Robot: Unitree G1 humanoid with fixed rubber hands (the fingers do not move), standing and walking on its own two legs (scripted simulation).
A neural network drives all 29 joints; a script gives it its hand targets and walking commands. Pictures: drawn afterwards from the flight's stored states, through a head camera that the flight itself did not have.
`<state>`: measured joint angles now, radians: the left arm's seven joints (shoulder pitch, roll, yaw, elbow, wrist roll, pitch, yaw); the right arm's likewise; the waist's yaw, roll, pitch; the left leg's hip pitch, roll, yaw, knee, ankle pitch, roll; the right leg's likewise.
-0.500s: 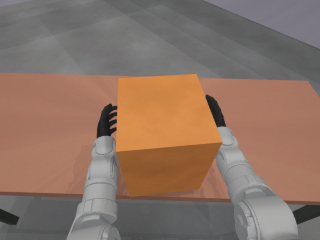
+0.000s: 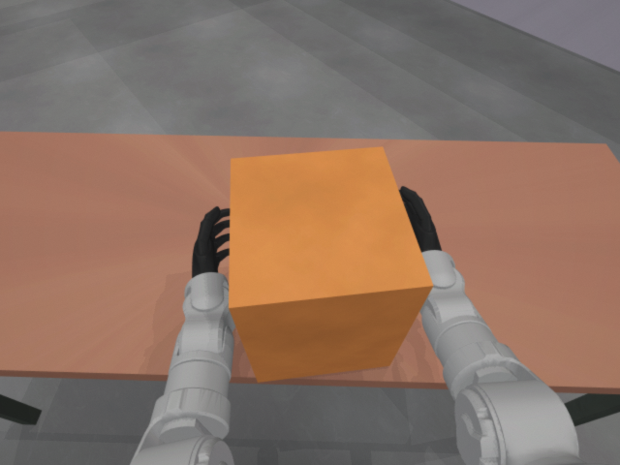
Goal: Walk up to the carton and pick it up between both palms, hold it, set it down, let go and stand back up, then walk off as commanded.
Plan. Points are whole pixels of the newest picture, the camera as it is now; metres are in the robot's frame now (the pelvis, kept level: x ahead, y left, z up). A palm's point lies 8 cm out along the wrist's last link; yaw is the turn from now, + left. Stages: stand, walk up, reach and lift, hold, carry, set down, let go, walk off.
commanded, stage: set down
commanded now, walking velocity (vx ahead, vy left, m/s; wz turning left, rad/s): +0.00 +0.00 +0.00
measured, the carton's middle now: (316, 271) +0.37 +0.04 +0.02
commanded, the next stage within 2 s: none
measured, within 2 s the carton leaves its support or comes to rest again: neither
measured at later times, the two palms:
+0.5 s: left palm (209, 270) +0.35 +0.18 +0.03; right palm (421, 244) +0.41 -0.10 +0.05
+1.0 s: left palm (202, 286) +0.34 +0.20 +0.01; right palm (421, 257) +0.41 -0.11 +0.02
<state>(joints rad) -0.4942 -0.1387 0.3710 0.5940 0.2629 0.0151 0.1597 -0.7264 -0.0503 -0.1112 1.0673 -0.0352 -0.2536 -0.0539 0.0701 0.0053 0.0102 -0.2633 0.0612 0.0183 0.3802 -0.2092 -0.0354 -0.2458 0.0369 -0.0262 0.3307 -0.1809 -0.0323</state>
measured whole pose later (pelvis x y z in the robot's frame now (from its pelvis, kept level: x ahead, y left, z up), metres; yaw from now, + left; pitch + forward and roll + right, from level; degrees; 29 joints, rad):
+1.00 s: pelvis +0.00 +0.00 +0.00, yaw +0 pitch +8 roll -1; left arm -0.50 -0.13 0.43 0.74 0.26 -0.12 0.20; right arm -0.73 -0.06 -0.18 1.16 0.02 -0.29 -0.02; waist 0.09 0.01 0.00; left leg -0.31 0.06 0.02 0.38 -0.21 -0.04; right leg -0.29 0.04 -0.03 0.33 -0.18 -0.03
